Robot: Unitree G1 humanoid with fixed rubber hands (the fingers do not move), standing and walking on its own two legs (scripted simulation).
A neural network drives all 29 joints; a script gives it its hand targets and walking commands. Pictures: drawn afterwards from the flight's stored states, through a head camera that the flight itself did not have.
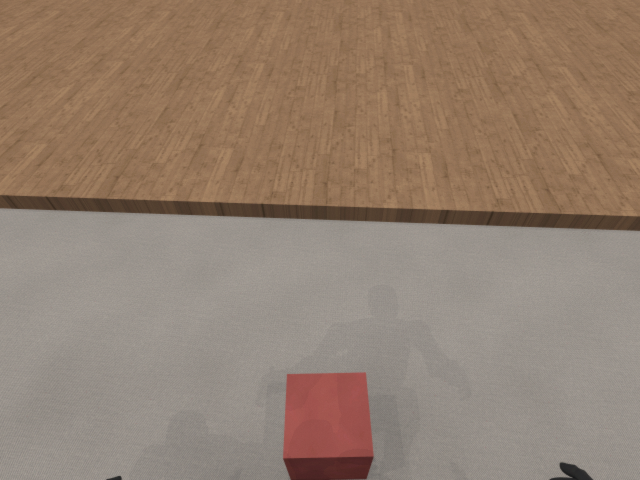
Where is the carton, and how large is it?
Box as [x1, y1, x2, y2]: [283, 372, 373, 479]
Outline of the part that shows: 365,372 287,374 283,459 291,479 366,478 373,454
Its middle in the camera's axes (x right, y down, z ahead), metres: +0.02 +0.51 +1.06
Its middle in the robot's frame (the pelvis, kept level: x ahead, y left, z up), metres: +0.38 +0.01 -0.66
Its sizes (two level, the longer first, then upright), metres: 0.210 0.200 0.250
